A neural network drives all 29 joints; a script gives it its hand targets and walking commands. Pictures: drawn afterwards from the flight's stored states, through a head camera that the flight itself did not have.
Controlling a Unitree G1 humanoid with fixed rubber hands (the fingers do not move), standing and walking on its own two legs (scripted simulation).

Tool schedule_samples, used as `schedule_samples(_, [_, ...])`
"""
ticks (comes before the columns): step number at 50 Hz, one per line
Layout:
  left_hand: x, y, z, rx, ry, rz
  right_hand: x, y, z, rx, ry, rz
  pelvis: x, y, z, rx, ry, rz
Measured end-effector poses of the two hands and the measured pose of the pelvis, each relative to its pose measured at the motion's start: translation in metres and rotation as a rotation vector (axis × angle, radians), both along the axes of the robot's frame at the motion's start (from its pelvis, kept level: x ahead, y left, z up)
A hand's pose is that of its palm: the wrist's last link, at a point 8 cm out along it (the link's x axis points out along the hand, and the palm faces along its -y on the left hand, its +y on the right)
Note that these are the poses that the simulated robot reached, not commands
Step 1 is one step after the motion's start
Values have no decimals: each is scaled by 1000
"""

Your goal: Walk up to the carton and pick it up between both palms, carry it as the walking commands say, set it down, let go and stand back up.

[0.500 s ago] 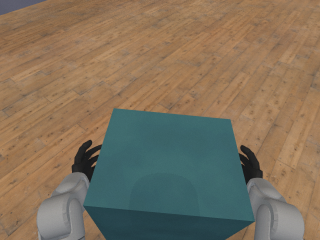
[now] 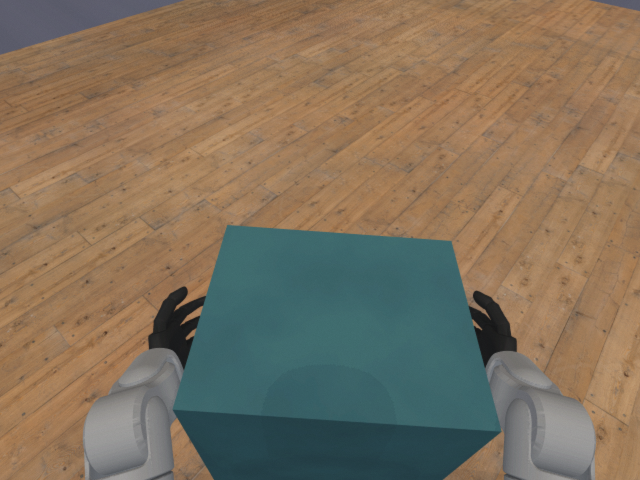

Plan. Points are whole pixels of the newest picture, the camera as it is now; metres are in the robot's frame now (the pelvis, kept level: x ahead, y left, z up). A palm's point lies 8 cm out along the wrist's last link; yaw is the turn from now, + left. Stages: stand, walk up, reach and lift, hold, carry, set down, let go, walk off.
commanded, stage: carry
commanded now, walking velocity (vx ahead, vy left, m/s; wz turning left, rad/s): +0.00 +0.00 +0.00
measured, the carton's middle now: (328, 372) +0.27 +0.01 -0.01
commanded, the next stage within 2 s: none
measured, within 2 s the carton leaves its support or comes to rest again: neither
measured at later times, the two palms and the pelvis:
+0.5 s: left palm (196, 268) +0.39 +0.19 +0.05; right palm (458, 273) +0.39 -0.17 +0.04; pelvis +0.13 +0.00 -0.01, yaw +0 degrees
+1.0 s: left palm (207, 211) +0.51 +0.20 +0.03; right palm (429, 211) +0.52 -0.16 +0.03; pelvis +0.25 +0.02 -0.02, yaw +0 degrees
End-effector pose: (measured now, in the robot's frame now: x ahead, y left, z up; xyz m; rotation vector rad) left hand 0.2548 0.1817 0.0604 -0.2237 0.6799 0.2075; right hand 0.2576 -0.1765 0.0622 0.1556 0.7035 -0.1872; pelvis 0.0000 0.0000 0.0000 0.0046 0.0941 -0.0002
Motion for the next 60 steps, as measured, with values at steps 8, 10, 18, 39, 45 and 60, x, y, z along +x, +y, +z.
schedule_samples(8, [45,-4,-1,16,-32,6,47,-5,-4,-1,-34,11,43,-6,-2,-2,0,8])
schedule_samples(10, [54,-6,6,31,-57,6,59,-6,1,-4,-61,29,52,-7,-3,1,-1,8])
schedule_samples(18, [95,2,3,23,-30,13,104,2,4,-25,-35,48,97,1,-4,1,16,15])
schedule_samples(39, [199,18,-17,47,10,-5,205,18,-21,-14,5,41,196,18,-6,-21,4,2])
schedule_samples(45, [231,17,-23,59,-13,-10,236,16,-32,-3,-17,39,224,17,-14,-14,4,0])
schedule_samples(60, [326,27,-32,65,-17,-39,321,26,-41,-7,-17,17,314,31,-15,-29,1,-5])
